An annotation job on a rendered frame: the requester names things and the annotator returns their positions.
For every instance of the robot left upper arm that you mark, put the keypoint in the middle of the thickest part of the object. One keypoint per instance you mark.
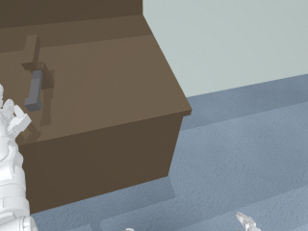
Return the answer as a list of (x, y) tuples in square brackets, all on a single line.
[(22, 223)]

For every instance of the left robot forearm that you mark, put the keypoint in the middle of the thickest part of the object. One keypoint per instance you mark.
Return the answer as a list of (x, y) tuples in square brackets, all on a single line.
[(13, 202)]

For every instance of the counter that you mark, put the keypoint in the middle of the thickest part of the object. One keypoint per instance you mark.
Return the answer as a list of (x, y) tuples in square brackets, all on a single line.
[(111, 108)]

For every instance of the right robot hand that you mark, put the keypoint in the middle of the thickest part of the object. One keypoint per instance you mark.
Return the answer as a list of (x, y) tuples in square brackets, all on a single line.
[(247, 222)]

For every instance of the tap lever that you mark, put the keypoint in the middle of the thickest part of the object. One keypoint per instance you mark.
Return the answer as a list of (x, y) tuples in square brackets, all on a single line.
[(33, 103)]

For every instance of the left robot hand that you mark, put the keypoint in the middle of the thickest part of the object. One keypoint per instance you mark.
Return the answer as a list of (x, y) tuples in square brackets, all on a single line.
[(10, 125)]

